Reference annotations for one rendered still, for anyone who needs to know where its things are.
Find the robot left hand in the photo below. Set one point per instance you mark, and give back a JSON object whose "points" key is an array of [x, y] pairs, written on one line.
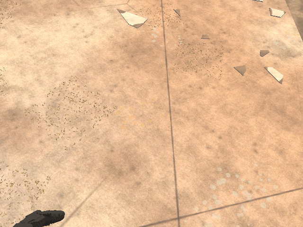
{"points": [[41, 218]]}

